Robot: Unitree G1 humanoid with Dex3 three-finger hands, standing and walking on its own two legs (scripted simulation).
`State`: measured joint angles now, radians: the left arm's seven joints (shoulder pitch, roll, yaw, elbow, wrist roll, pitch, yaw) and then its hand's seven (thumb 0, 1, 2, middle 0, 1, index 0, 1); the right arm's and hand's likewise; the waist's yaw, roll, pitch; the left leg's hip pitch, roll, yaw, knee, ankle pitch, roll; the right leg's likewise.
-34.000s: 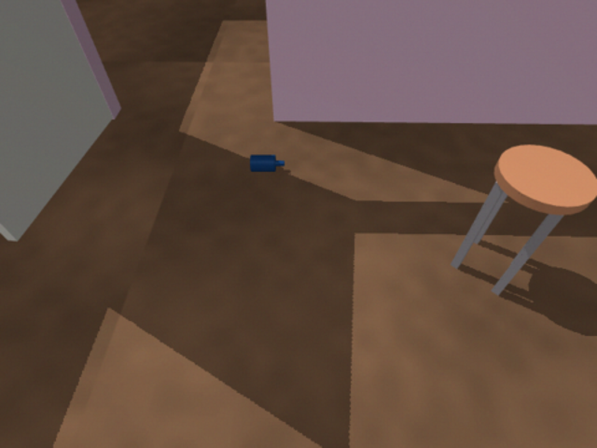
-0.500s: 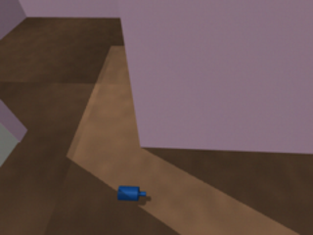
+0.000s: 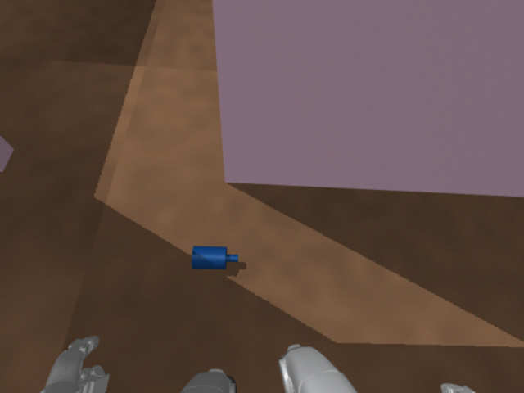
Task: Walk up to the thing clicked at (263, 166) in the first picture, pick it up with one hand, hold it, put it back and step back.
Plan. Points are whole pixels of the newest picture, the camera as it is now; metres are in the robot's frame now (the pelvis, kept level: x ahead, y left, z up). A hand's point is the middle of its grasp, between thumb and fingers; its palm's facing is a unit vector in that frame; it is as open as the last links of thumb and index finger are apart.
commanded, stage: step back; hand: left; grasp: from above
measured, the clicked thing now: (215, 257) +0.55 +0.13 -0.72
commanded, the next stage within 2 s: none
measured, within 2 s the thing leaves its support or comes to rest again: neither
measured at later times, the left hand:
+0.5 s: hand out of the picture +0.03 +0.25 -0.13, palm faces -0.05 -0.91 -0.40, open 7.4 cm
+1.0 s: hand out of the picture -0.16 +0.26 -0.16, palm faces -0.09 -0.91 -0.40, open 7.4 cm
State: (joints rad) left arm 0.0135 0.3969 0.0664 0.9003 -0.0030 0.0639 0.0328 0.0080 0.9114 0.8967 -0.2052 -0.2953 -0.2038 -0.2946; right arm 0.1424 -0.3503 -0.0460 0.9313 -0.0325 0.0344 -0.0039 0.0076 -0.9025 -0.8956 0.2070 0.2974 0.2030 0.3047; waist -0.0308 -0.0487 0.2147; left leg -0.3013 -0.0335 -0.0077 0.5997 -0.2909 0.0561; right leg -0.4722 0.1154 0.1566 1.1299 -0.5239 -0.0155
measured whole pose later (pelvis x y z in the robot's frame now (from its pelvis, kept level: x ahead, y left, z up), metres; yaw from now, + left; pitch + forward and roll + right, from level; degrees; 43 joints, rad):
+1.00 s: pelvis -0.26 -0.01 -0.02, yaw -6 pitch -2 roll +0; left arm 0.21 0.40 0.10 0.85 0.02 0.05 0.00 0.01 0.91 0.90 -0.21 -0.30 -0.20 -0.29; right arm 0.08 -0.39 -0.04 0.78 -0.03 0.02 -0.01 0.01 -0.90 -0.90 0.21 0.30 0.21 0.31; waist 0.03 -0.02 0.20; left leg -0.42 0.06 0.01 0.67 -0.21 -0.01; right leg -0.23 0.01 0.08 0.70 -0.42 0.02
